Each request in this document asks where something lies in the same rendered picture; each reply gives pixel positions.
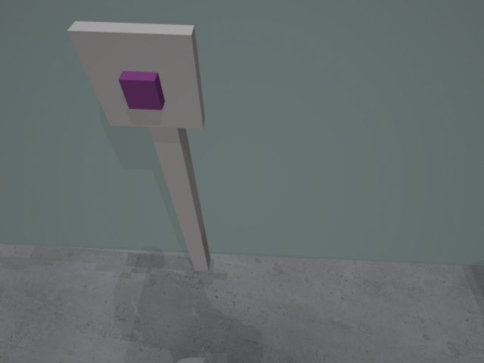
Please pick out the panel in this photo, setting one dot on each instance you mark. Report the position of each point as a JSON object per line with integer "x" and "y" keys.
{"x": 106, "y": 50}

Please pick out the button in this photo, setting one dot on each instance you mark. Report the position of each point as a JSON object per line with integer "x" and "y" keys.
{"x": 142, "y": 90}

